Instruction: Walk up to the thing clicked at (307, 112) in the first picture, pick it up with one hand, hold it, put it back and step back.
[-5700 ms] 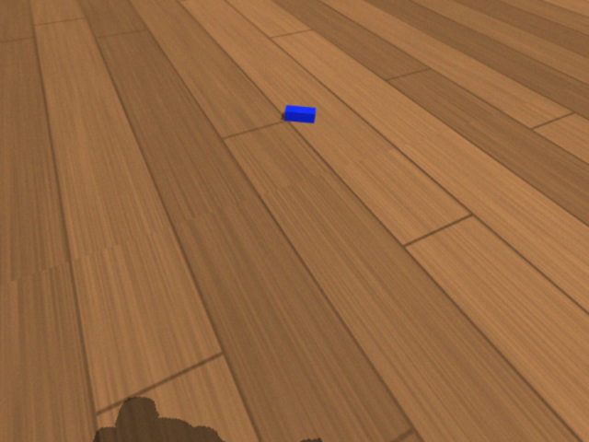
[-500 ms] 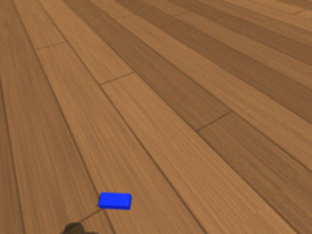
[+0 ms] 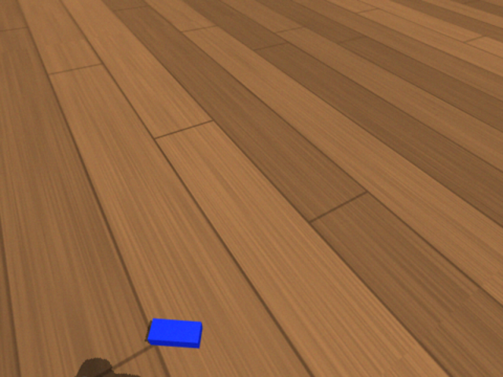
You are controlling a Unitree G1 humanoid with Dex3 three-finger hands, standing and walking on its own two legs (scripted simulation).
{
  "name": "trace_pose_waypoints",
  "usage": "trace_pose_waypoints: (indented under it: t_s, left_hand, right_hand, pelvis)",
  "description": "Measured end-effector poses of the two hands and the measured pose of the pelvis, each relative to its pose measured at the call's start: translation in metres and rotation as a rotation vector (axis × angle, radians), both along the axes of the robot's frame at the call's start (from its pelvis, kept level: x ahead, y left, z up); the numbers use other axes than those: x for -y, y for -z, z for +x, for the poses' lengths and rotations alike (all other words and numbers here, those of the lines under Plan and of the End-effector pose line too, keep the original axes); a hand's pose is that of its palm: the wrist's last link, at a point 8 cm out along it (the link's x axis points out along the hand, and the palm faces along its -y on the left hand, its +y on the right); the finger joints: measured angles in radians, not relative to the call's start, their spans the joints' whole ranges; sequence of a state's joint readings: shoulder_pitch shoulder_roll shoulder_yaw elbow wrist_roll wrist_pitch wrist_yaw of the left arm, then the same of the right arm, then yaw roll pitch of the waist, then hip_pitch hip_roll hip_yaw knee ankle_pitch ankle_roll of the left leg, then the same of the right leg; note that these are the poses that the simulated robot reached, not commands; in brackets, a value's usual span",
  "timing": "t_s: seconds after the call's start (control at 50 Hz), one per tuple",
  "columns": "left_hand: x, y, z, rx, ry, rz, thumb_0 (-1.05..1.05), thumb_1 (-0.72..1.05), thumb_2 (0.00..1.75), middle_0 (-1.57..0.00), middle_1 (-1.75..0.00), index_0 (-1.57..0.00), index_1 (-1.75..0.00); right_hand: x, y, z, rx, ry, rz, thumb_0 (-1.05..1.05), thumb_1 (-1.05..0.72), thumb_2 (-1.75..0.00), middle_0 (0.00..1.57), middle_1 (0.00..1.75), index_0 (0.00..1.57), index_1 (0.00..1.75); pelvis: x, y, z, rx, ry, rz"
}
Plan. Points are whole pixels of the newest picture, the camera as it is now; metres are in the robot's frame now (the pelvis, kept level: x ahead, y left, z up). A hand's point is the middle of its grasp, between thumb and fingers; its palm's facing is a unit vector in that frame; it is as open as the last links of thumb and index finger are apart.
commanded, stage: walk up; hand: left
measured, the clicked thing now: (176, 333) +0.44 +0.24 -0.74
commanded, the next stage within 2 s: stand in 0.82 s
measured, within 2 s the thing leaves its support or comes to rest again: neither
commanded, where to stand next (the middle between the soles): +0.05 +0.00 m, yaw +0 degrees
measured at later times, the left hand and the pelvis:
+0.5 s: hand out of the picture +0.07 +0.25 -0.15, palm faces +0.03 -0.93 -0.36, open 7.4 cm; pelvis +0.01 -0.01 +0.01, yaw +2 degrees
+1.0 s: hand out of the picture +0.09 +0.25 -0.15, palm faces +0.02 -0.94 -0.34, open 7.4 cm; pelvis +0.01 -0.01 +0.01, yaw +1 degrees
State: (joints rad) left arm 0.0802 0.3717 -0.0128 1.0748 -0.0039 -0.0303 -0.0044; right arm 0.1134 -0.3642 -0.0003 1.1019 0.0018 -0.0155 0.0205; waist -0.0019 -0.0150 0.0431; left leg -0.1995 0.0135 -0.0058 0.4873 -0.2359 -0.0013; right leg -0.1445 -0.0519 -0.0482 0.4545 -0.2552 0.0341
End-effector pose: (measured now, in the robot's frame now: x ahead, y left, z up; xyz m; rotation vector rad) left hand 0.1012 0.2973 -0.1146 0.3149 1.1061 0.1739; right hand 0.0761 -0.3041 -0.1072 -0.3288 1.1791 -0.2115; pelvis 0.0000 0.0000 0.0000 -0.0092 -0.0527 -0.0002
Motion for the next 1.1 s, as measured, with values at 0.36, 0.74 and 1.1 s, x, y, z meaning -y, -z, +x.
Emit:
trace_pose_waypoints:
  t_s: [0.36,0.74,1.1]
  left_hand:
    - [-0.005,-0.006,-0.043,-0.123,-0.082,0.032,0.01,0.91,0.90,-0.20,-0.30,-0.20,-0.30]
    - [0.005,-0.002,-0.020,-0.079,-0.076,0.002,0.01,0.90,0.90,-0.20,-0.30,-0.20,-0.30]
    - [0.006,-0.006,-0.027,-0.101,-0.068,0.007,0.01,0.91,0.90,-0.20,-0.30,-0.20,-0.30]
  right_hand:
    - [-0.004,0.009,0.017,-0.032,-0.035,0.043,0.01,-0.90,-0.90,0.20,0.30,0.20,0.30]
    - [0.000,0.004,0.018,-0.044,-0.024,0.022,0.01,-0.90,-0.90,0.20,0.30,0.20,0.30]
    - [-0.004,0.003,0.018,-0.018,-0.033,0.029,0.01,-0.90,-0.90,0.20,0.30,0.20,0.30]
  pelvis:
    - [0.006,-0.005,0.006,-0.002,-0.022,0.004]
    - [0.008,-0.006,0.012,-0.003,-0.032,0.005]
    - [0.008,-0.009,0.001,-0.001,-0.020,0.006]
